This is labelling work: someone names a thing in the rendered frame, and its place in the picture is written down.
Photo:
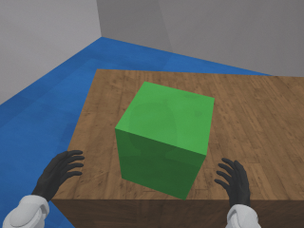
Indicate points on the left robot forearm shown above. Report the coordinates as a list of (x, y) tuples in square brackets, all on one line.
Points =
[(30, 213)]

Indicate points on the right robot forearm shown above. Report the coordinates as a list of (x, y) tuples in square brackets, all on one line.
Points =
[(242, 216)]

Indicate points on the right robot hand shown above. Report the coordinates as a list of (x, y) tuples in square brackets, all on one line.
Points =
[(238, 188)]

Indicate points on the left robot hand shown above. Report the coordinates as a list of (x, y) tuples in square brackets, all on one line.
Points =
[(55, 174)]

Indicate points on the carton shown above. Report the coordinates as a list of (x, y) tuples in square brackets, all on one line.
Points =
[(162, 138)]

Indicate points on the pedestal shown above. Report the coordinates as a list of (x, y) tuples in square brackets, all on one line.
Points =
[(257, 120)]

